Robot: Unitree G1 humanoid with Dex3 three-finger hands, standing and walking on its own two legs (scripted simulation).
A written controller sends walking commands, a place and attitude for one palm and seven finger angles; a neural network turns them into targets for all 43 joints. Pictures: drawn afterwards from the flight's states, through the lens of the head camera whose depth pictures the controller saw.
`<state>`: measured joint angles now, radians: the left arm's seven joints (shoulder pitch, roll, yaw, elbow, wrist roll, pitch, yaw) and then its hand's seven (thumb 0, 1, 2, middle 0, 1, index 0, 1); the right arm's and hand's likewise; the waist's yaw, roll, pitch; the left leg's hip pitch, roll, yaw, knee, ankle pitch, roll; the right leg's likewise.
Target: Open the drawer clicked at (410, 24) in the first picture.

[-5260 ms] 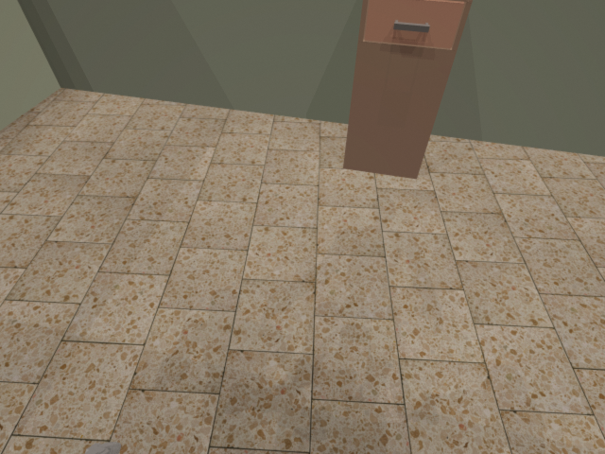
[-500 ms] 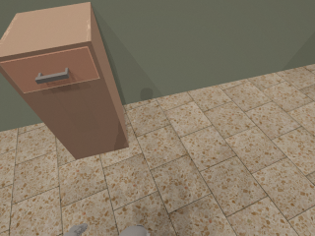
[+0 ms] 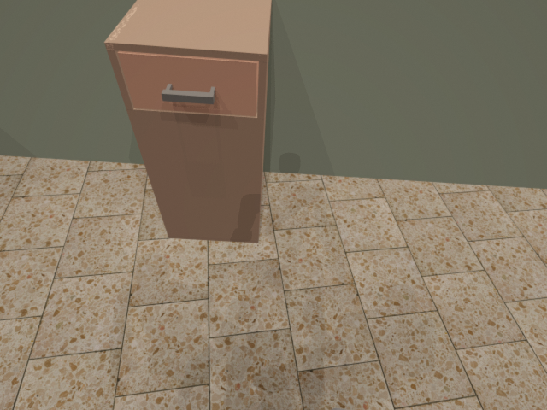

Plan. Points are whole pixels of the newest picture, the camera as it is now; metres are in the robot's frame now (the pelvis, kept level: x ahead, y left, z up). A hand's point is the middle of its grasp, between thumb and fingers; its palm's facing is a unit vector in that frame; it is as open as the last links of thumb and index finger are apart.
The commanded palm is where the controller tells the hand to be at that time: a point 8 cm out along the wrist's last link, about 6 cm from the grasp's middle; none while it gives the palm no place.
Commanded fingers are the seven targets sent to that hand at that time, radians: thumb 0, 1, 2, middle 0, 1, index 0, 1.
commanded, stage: take the last steps up to it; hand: left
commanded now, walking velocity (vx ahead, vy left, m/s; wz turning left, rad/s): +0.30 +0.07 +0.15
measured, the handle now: (189, 92) +0.82 +0.30 -0.02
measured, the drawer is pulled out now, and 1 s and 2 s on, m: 0.00 0.00 0.00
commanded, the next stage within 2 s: come to a stop and stand still in 0.92 s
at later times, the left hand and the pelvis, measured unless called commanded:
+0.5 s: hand out of the picture +0.04 +0.17 -0.16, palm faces +0.15 -0.97 -0.18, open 7.3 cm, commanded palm none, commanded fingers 0.00 0.90 0.90 -0.20 -0.30 -0.20 -0.30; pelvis +0.09 +0.01 +0.01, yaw +5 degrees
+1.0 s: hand (143, 294) +0.32 +0.29 -0.16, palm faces +0.09 -0.98 -0.19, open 7.4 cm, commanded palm none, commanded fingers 0.00 0.90 0.90 -0.20 -0.30 -0.20 -0.30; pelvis +0.25 +0.10 +0.00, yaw +4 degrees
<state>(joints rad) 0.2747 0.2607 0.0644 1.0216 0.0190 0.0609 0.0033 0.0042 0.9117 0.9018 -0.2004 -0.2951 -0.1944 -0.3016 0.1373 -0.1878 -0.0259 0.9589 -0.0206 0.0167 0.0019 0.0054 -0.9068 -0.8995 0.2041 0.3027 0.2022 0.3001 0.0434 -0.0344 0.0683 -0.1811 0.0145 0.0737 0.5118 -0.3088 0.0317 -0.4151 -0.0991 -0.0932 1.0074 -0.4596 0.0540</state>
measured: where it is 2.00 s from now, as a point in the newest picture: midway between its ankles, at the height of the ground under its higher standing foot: (233, 394)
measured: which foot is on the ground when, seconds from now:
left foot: down 0.00-0.24, up 0.26-0.62, down 0.64-1.00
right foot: up 0.00-0.22, down 0.24-0.64, up 0.66-1.00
